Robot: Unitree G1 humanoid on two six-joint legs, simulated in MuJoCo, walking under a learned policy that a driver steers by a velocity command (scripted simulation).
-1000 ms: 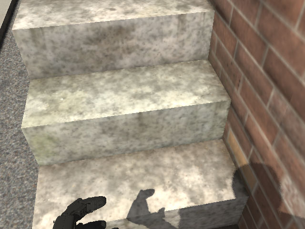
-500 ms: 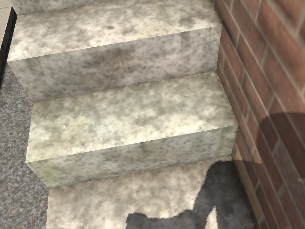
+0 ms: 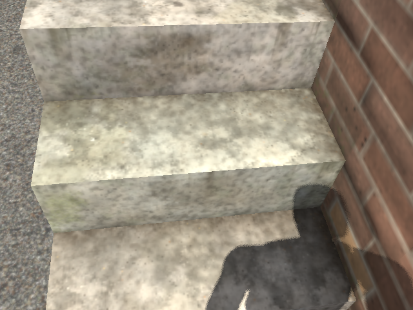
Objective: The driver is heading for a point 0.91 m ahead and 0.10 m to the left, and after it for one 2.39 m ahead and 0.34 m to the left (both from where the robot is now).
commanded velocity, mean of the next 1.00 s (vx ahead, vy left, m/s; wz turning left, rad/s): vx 0.00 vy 0.00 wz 0.00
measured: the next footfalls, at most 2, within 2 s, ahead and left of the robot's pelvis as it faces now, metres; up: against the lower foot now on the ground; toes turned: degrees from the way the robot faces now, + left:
left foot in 0.50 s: -0.03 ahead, +0.02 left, +0.00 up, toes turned +0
right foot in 0.78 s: -0.03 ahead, -0.19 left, +0.00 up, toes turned -2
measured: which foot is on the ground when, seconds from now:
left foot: down 0.00-0.22, up 0.24-0.48, down 0.50-0.78, up 0.80-1.00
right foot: down 0.00-0.54, up 0.56-0.76, down 0.78-1.00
